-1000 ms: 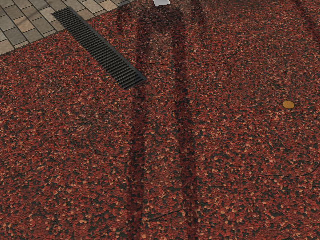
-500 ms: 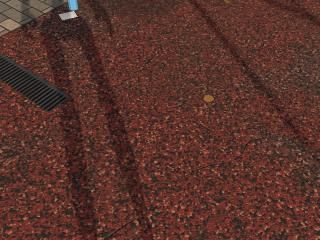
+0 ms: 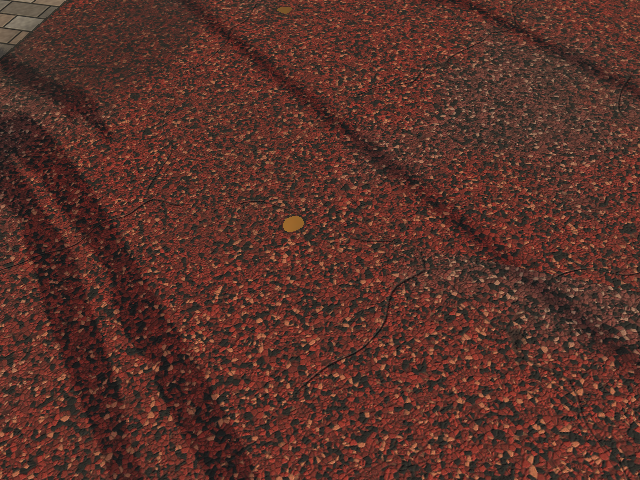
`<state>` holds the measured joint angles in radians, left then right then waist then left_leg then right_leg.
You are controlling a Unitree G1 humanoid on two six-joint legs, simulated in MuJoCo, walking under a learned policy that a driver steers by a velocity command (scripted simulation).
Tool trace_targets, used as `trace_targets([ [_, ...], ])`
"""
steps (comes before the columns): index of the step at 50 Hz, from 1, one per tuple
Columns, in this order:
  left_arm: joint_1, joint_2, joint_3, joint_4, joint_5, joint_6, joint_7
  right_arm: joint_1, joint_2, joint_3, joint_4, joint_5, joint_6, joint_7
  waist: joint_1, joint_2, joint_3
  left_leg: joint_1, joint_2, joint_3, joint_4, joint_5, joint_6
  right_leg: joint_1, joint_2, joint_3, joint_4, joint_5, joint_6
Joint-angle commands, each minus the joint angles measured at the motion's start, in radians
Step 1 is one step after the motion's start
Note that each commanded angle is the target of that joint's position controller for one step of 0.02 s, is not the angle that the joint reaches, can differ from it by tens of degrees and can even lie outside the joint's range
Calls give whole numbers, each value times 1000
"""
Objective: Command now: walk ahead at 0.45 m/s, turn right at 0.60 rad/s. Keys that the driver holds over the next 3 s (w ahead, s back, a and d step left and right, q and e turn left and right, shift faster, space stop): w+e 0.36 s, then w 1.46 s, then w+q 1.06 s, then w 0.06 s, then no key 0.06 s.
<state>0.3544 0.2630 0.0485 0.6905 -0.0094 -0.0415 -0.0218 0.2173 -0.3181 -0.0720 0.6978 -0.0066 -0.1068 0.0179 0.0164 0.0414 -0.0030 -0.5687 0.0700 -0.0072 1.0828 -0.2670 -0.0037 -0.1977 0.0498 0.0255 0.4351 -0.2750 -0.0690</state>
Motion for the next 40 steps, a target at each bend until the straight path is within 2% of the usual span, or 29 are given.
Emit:
trace_targets([
  [1, -28, 179, 46, -63, 1, -22, 25, -98, -85, -20, -87, -14, -16, 3, -8, -112, 29, -209, 8, -25, -129, 154, -29, 129, -227, 281, -240, 282, -181],
  [3, 3, 184, 49, -38, -7, -21, 38, -173, -49, -5, -103, -10, -12, 3, 10, -106, 41, -157, -26, -15, -295, 260, -43, 89, -187, 222, -231, 345, -154],
  [5, 42, 184, 51, -14, -11, -19, 46, -260, -25, 7, -123, 0, -15, 13, 41, -130, 54, -88, -62, -2, -436, 355, -44, 50, -165, 202, -230, 324, -131],
  [7, 86, 186, 53, 9, -20, -17, 49, -329, -25, 10, -142, 11, -19, 25, 63, -134, 67, -48, -79, -11, -520, 394, -35, 52, -177, 233, -226, 288, -124],
  [10, 107, 187, 58, 34, -28, -10, 56, -360, -51, 1, -154, 14, -27, 34, 57, -137, 73, -12, -83, -49, -603, 398, -7, 123, -214, 295, -180, 291, -108],
  [12, 99, 192, 65, 41, -23, 1, 62, -327, -69, -7, -147, 15, -30, 32, 35, -156, 63, 34, -85, -51, -614, 320, 13, 173, -233, 321, -127, 385, -94],
  [13, 88, 195, 68, 38, -19, 7, 61, -278, -86, -17, -137, 14, -31, 26, 11, -172, 33, 106, -97, -35, -613, 261, 29, 188, -226, 323, -68, 517, -82],
  [14, 73, 190, 66, 29, -15, 11, 57, -176, -116, -34, -115, 12, -32, 16, -39, -179, -42, 260, -111, -4, -628, 251, 56, 181, -190, 304, 47, 668, -61],
  [15, 37, 171, 55, 3, -6, 13, 50, -23, -146, -46, -96, 2, -31, 7, -123, -170, -176, 530, -35, -55, -596, 257, 107, 76, -138, 282, 256, 636, -30],
  [16, 125, 79, 30, -20, 3, 10, 47, 128, -219, -63, -81, -19, -24, -4, -122, 22, -372, 942, 209, -370, -563, 157, 223, -230, -20, 213, 620, 275, 26],
  [17, 215, 64, 11, -20, -21, 1, 43, 145, -178, -50, -59, -4, -19, 9, -80, 304, -499, 1089, 367, -770, -700, -46, 309, -448, 41, 189, 865, -319, 57],
  [18, 148, 167, 39, -10, -42, 1, 42, 101, -94, -30, -74, 8, -8, 2, -97, 167, -337, 958, 331, -697, -754, -190, 265, -534, -37, 194, 943, -258, 65],
  [19, 39, 195, 43, -29, -40, 1, 40, 55, -66, -21, -69, 9, 2, -5, -104, 65, -186, 791, 286, -537, -775, -153, 229, -541, -73, 140, 927, -172, 67],
  [20, -20, 174, 39, -45, -24, -1, 40, 20, -61, -17, -52, 0, 5, -4, -78, -2, -77, 622, 244, -434, -809, -35, 222, -513, -105, 116, 875, -120, 67],
  [21, -41, 158, 42, -51, -11, 0, 38, -2, -45, -11, -40, -10, 1, -3, -50, 2, -33, 516, 209, -361, -837, 39, 218, -469, -133, 116, 822, -91, 60],
  [22, -22, 132, 38, -47, -17, 5, 33, -17, -45, -11, -32, -15, -4, -1, -23, 31, -11, 442, 186, -309, -869, 69, 219, -419, -146, 113, 793, -82, 57],
  [23, -8, 107, 32, -41, -21, 10, 32, -24, -41, -11, -22, -9, -10, 1, -10, 44, -3, 406, 175, -271, -898, 86, 229, -397, -149, 104, 755, -84, 57],
  [25, -42, 78, 21, -51, -12, 16, 31, -24, -60, -17, 3, 5, -21, 5, -1, 37, 28, 367, 182, -212, -942, 143, 250, -410, -159, 91, 653, -65, 62],
  [27, -98, 67, 10, -66, 3, 8, 25, -16, -93, -26, 22, 12, -22, 4, -7, 19, 36, 378, 179, -155, -962, 193, 256, -424, -175, 74, 528, 41, 66],
  [28, -127, 64, 5, -70, 5, 1, 19, -15, -102, -27, 27, 15, -20, 4, -15, 12, 38, 380, 164, -120, -966, 217, 249, -414, -177, 61, 460, 106, 66],
  [31, -232, 63, -5, -88, -1, -21, 0, 18, -131, -30, 47, 27, -6, 2, -56, 5, 50, 381, 131, -36, -958, 255, 217, -346, -149, 9, 271, 246, 68],
  [33, -295, 75, -4, -110, -8, -25, -7, 69, -152, -33, 70, 35, 4, 3, -79, 9, 57, 429, 153, -37, -945, 244, 204, -336, -137, -3, 203, 264, 64],
  [36, -331, 104, 6, -132, -8, -26, -14, 108, -176, -37, 99, 44, 25, 0, -73, 22, 62, 520, 195, -47, -890, 282, 180, -317, -114, -19, 128, 186, 32],
  [37, -299, 116, 14, -127, -6, -27, -14, 104, -182, -37, 104, 46, 33, -2, -43, 28, 44, 532, 195, -36, -839, 364, 165, -253, -95, -39, 97, 171, 17],
  [38, -210, 141, 31, -101, -1, -26, -11, 97, -175, -31, 108, 47, 38, -5, 12, 22, -10, 520, 164, 4, -718, 510, 139, -112, -65, -67, 60, 176, -6],
  [39, -60, 191, 58, -58, 2, -23, -2, 111, -138, -15, 110, 37, 39, -9, 79, 6, -107, 446, 112, 53, -520, 557, 104, 107, -62, -59, 65, 178, -35],
  [40, 100, 285, 81, -39, 15, -16, 13, 127, -62, 15, 73, 9, 33, -11, 124, -149, -253, 190, 34, 108, -160, 274, 42, 411, -293, 248, 62, 142, -126],
])
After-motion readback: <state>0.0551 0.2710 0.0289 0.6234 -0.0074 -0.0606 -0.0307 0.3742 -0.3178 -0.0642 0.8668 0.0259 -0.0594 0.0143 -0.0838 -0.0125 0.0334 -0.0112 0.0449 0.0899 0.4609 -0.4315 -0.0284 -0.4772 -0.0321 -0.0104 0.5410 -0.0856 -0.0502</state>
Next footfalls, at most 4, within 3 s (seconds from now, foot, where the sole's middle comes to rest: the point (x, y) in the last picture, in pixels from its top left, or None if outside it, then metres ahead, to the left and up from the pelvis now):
0.30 left None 0.39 0.09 -0.78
0.78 right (483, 450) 0.55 -0.24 -0.78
1.30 left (409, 303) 0.92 -0.12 -0.78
1.86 right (521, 232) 1.14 -0.44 -0.78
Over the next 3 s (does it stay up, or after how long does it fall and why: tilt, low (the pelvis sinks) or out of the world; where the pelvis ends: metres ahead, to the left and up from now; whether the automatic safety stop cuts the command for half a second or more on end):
stays up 1.65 -0.35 -0.01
